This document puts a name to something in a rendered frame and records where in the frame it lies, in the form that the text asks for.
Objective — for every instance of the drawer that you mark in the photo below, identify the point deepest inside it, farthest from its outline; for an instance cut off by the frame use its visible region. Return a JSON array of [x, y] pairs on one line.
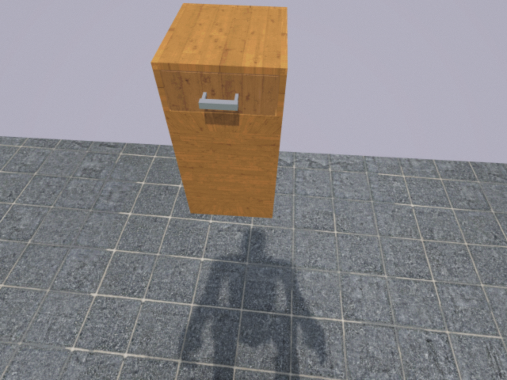
[[256, 92]]

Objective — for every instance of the handle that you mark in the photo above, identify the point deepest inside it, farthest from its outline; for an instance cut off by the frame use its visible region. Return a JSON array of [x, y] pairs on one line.
[[218, 104]]

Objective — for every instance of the cabinet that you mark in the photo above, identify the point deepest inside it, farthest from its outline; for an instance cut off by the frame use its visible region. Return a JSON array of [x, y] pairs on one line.
[[227, 161]]

